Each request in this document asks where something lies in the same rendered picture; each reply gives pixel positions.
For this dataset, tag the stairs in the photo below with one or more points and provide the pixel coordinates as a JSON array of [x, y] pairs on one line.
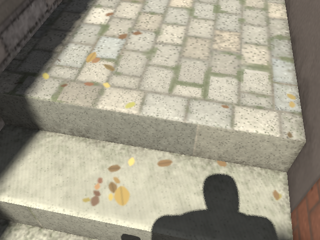
[[70, 172]]

